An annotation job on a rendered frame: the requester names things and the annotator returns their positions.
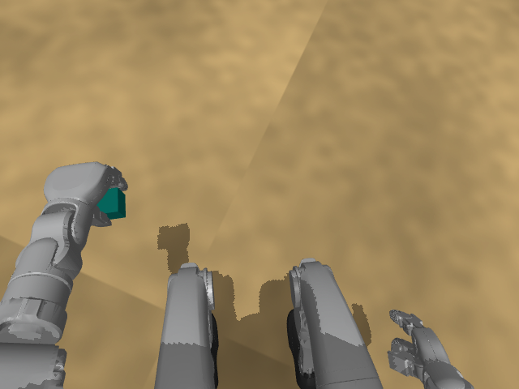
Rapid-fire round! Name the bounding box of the left robot arm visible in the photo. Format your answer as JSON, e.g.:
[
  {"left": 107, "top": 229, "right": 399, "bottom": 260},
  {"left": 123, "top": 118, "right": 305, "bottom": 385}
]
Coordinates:
[{"left": 0, "top": 198, "right": 93, "bottom": 389}]

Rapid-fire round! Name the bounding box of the right robot hand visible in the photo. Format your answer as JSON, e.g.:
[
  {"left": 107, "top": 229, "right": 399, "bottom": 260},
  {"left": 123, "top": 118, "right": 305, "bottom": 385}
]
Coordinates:
[{"left": 388, "top": 310, "right": 451, "bottom": 383}]

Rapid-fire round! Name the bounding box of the right robot foot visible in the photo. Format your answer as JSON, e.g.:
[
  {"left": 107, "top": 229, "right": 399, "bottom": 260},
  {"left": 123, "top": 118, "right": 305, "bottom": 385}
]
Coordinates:
[{"left": 287, "top": 309, "right": 316, "bottom": 389}]

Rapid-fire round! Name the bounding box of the small box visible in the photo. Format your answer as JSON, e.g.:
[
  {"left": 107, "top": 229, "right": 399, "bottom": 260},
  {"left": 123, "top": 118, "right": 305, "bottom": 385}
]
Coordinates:
[{"left": 97, "top": 187, "right": 126, "bottom": 220}]

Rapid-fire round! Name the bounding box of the right robot arm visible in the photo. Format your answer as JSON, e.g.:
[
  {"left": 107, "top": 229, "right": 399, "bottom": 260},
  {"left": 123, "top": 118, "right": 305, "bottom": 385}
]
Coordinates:
[{"left": 422, "top": 361, "right": 474, "bottom": 389}]

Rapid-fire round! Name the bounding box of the left robot hand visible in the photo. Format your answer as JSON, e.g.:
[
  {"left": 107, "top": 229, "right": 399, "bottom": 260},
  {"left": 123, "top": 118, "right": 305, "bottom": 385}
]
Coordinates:
[{"left": 44, "top": 162, "right": 128, "bottom": 227}]

